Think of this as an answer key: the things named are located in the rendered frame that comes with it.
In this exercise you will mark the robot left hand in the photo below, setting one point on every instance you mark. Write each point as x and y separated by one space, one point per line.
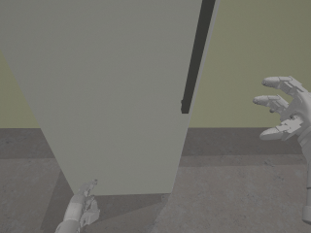
77 207

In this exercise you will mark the handle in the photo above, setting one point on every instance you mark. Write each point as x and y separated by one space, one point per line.
205 15

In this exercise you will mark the robot right hand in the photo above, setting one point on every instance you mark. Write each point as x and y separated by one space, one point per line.
300 107

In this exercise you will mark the right robot forearm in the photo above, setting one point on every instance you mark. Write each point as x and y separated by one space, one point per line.
305 142

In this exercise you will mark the left robot forearm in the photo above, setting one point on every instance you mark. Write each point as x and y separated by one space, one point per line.
68 226

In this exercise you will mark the fridge door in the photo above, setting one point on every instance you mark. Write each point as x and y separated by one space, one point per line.
105 80

